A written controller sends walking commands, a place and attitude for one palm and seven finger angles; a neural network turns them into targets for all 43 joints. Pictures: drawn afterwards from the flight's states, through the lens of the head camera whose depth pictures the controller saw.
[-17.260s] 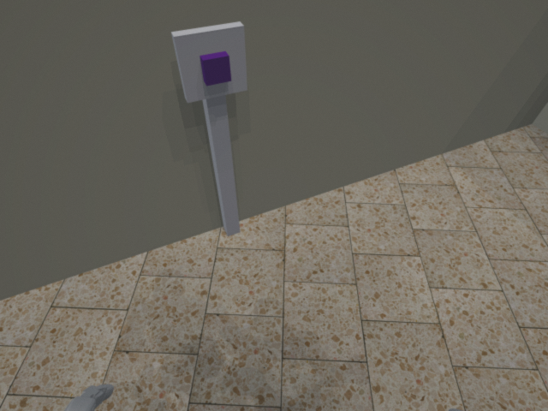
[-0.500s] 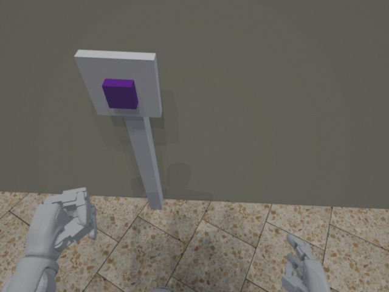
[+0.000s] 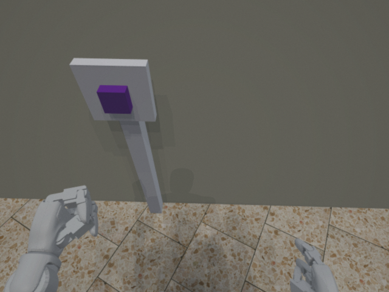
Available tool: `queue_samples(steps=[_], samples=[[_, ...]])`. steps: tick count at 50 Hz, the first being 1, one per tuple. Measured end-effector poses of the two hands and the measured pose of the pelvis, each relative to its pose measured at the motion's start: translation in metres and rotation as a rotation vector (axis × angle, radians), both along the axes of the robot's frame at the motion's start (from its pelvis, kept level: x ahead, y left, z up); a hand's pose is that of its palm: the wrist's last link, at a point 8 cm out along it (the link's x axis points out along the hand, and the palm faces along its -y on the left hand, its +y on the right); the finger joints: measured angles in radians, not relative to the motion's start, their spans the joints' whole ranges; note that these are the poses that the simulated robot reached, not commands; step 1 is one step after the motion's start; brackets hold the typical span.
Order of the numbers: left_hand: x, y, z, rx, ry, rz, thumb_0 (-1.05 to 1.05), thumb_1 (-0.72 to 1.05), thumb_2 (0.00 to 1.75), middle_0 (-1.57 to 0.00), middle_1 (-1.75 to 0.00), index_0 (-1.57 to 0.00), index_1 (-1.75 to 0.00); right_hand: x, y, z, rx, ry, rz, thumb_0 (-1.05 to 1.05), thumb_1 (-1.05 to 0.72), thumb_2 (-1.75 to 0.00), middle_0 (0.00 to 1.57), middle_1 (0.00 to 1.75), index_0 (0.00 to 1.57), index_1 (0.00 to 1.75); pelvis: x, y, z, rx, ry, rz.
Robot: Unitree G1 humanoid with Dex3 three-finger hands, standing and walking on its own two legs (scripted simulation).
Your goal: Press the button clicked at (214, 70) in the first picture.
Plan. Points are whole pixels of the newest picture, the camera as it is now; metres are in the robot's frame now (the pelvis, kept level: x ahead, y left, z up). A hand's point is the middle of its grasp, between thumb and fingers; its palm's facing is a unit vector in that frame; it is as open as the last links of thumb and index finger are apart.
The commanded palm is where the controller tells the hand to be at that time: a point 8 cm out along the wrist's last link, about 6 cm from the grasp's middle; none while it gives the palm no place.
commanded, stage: aim a knuckle at the button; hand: left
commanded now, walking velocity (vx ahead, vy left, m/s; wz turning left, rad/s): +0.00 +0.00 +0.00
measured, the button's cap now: (116, 98) +0.55 +0.24 +0.08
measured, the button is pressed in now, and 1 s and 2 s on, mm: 0 0 0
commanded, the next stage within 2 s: none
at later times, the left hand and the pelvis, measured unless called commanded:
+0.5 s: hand (106, 179) +0.32 +0.20 +0.07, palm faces +0.02 -1.00 -0.03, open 3.1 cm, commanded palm +0.29 +0.26 +0.07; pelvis -0.01 +0.00 +0.00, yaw -1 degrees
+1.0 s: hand (112, 151) +0.39 +0.21 +0.06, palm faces +0.03 -1.00 -0.03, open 3.1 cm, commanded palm +0.37 +0.26 +0.06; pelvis -0.01 +0.01 +0.00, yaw -2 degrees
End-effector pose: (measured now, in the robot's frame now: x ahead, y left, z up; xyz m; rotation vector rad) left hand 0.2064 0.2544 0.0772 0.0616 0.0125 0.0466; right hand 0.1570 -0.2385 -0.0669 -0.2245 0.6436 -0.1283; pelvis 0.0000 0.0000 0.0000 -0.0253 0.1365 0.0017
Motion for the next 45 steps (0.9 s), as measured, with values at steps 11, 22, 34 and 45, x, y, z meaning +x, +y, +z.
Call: queue_samples(steps=[11,22,34,45], samples=[[0.006,0.004,-0.001,-0.001,-0.022,0.026,0.01,0.9,0.9,-1.3,-1.5,-1.3,-1.5,-0.002,0.003,-0.003,0.004,-0.001,0.015,0.01,-0.9,-0.89,0.21,0.3,0.21,0.3,-0.007,-0.004,-0.001,0.003,-0.006,0.006],[0.073,-0.004,-0.01,-0.024,0.013,-0.047,0.01,0.9,0.9,-1.3,-1.5,-1.3,-1.5,-0.024,-0.006,-0.014,-0.015,0.084,-0.04,0.01,-0.9,-0.89,0.21,0.3,0.21,0.3,-0.011,-0.002,-0.001,0.009,0.017,-0.009],[0.11,0.004,-0.014,-0.021,0.017,-0.009,0.01,0.9,0.9,-1.3,-1.5,-1.3,-1.5,-0.053,-0.015,-0.023,-0.024,0.214,-0.093,0.01,-0.9,-0.89,0.2,0.3,0.2,0.3,-0.003,0.003,0.001,0.011,0.044,-0.025],[0.148,0.01,-0.014,-0.03,-0.015,0.003,0.01,0.9,0.9,-1.3,-1.5,-1.3,-1.5,-0.069,-0.014,-0.03,-0.033,0.299,-0.125,0.01,-0.9,-0.89,0.2,0.3,0.21,0.3,-0.005,0.006,-0.002,0.007,0.068,-0.032]])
